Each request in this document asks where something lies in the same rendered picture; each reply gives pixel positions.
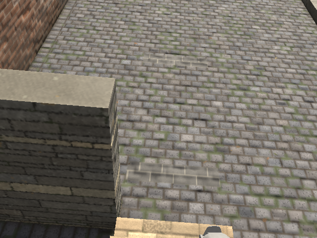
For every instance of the robot right shin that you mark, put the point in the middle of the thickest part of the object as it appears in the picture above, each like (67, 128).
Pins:
(213, 229)

